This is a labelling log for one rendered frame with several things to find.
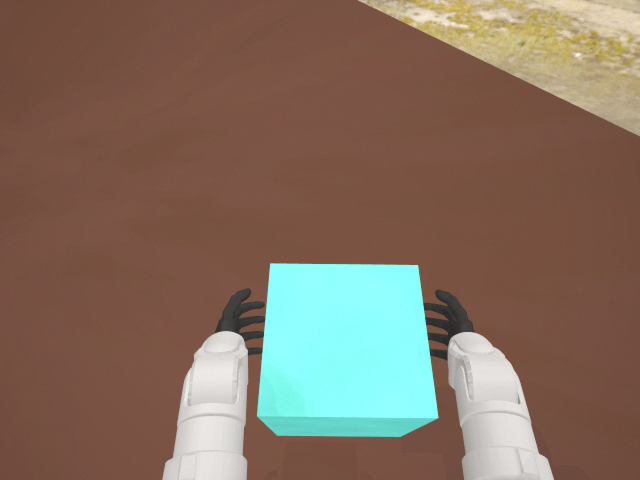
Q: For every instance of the right robot forearm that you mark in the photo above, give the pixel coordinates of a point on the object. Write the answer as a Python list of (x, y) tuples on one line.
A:
[(498, 437)]

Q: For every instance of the left robot forearm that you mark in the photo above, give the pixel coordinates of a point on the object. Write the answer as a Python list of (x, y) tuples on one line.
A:
[(212, 414)]

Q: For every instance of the carton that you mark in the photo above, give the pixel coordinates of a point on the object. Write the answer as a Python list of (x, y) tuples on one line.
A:
[(345, 352)]

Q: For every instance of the robot right hand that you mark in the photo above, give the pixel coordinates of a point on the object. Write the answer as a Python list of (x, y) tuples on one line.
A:
[(458, 321)]

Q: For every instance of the robot left hand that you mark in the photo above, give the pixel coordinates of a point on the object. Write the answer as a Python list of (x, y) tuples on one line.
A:
[(230, 318)]

